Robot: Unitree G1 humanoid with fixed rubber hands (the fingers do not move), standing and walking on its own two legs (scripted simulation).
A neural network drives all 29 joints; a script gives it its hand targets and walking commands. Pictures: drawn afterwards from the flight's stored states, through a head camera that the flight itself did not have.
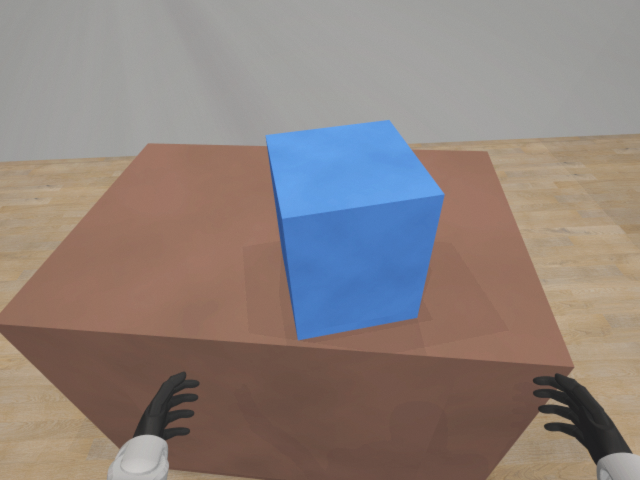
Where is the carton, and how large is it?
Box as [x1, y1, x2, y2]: [266, 120, 444, 339]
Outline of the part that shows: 389,120 266,135 281,248 298,339 413,318 417,316 444,194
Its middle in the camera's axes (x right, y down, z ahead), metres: +0.04 -0.02 +0.62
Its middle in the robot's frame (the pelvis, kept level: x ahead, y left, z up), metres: +0.49 +0.00 +0.07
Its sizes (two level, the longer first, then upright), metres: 0.210 0.200 0.250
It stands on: a pedestal, 0.70 m high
